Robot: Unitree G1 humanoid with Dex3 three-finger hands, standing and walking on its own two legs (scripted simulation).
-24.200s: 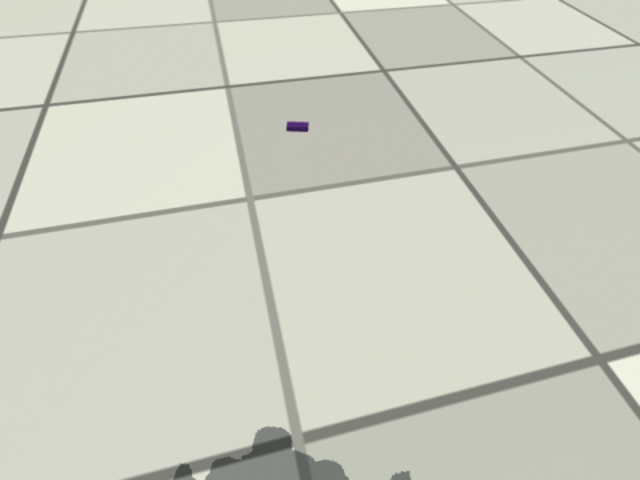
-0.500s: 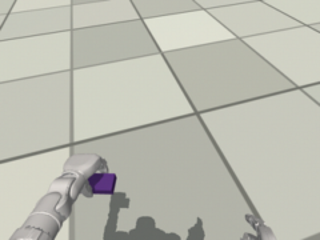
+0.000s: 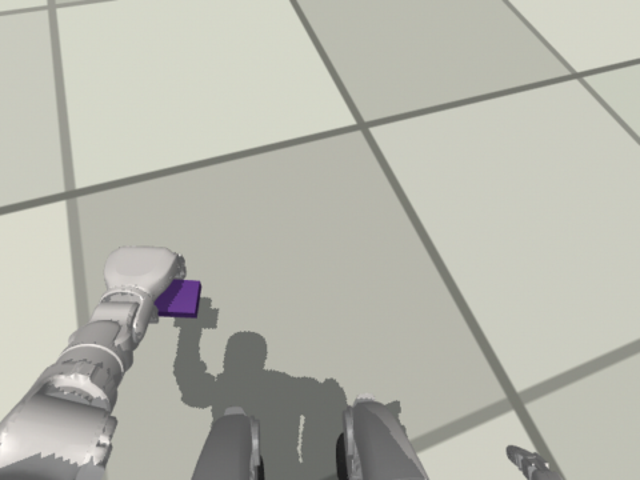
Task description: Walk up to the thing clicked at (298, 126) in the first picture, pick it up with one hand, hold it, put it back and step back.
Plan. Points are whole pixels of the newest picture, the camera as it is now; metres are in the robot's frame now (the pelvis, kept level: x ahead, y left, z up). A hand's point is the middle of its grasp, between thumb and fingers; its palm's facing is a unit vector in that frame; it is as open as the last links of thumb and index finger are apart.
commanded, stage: crouch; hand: left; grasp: from above
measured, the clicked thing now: (159, 297) +0.39 +0.22 -0.15
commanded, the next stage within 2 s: lower in 1.52 s
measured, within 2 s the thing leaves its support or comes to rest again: neither
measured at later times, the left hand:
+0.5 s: hand (183, 309) +0.44 +0.23 -0.34, palm faces -0.46 +0.03 -0.89, open 7.9 cm
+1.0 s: hand (193, 310) +0.47 +0.23 -0.44, palm faces -0.48 +0.01 -0.88, open 7.9 cm
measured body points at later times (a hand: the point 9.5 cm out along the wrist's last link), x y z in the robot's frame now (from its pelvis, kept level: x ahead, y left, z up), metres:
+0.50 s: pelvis -0.03 +0.01 -0.19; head +0.19 +0.04 +0.20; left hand +0.46 +0.22 -0.29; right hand +0.01 -0.27 -0.31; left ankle +0.04 +0.12 -0.63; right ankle +0.06 -0.13 -0.63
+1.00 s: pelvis -0.04 +0.00 -0.28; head +0.22 +0.04 +0.09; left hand +0.49 +0.23 -0.39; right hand -0.02 -0.28 -0.38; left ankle +0.04 +0.12 -0.63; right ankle +0.06 -0.13 -0.63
